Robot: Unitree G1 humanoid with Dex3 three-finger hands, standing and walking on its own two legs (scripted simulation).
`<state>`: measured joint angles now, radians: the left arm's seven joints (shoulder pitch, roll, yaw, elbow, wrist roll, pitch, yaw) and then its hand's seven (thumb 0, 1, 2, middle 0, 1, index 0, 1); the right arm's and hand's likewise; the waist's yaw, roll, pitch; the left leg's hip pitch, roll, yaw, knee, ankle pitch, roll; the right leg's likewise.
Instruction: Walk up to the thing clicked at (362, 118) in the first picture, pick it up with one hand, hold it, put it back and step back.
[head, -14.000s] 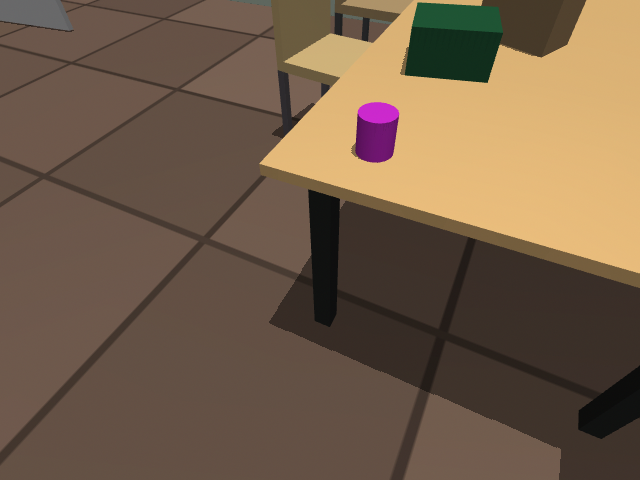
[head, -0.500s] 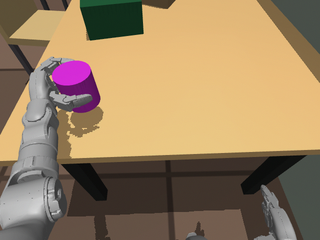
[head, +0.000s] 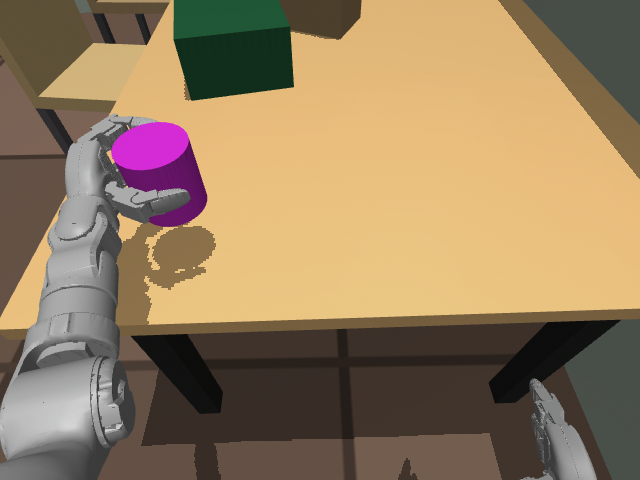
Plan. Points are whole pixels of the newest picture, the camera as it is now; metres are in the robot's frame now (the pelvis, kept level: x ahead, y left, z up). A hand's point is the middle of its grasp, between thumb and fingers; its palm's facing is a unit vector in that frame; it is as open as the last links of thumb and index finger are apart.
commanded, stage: lift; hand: left
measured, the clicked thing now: (163, 175) +0.47 +0.17 +0.15
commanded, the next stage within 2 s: hold in 1.32 s
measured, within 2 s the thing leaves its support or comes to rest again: neither
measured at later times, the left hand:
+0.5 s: hand (115, 157) +0.41 +0.18 +0.23, palm faces +0.10 -1.00 -0.01, open 11.6 cm
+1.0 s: hand (81, 152) +0.35 +0.17 +0.28, palm faces +0.09 -1.00 +0.01, open 11.6 cm
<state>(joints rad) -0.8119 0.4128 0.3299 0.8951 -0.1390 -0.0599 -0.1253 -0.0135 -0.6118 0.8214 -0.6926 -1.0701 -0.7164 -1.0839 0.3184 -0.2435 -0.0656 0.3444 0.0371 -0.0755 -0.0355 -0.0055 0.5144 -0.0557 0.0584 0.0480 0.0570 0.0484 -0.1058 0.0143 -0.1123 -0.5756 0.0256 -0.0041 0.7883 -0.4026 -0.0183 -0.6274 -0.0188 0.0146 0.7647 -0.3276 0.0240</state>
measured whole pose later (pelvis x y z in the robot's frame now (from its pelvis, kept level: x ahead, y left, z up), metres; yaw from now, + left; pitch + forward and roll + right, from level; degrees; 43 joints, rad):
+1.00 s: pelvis -0.01 +0.00 +0.02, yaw +2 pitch +0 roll +0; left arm -0.57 0.30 0.29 0.11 -0.22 0.57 -0.08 -0.01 -0.61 0.83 -0.68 -1.09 -0.70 -1.10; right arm 0.32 -0.22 -0.10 0.52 0.06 -0.21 -0.04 -0.01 0.53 -0.05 0.06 0.05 0.05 0.05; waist 0.00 0.06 -0.10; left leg -0.29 0.00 -0.02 0.61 -0.32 -0.02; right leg -0.34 -0.04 -0.01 0.61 -0.27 0.02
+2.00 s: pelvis -0.01 +0.00 +0.02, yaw +2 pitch -2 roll +0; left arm -0.63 0.31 0.29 -0.04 -0.26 0.78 -0.06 -0.01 -0.61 0.83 -0.68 -1.09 -0.71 -1.10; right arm 0.25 -0.23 -0.10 0.68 0.07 -0.25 -0.01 -0.01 0.51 -0.06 0.05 0.05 0.05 0.05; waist 0.03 0.08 -0.11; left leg -0.25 0.00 -0.02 0.58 -0.30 -0.01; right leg -0.30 -0.05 -0.01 0.58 -0.25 0.03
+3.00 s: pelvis -0.01 +0.00 +0.02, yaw +2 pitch -1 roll +0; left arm -0.56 0.29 0.30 -0.10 -0.26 0.78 -0.05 -0.01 -0.61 0.84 -0.67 -1.10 -0.70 -1.11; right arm 0.25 -0.23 -0.12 0.68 0.07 -0.24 -0.01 -0.01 0.52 -0.06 0.05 0.05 0.05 0.05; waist 0.03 0.08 -0.11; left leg -0.26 0.00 -0.02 0.59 -0.31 -0.02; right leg -0.31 -0.05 -0.01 0.60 -0.26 0.03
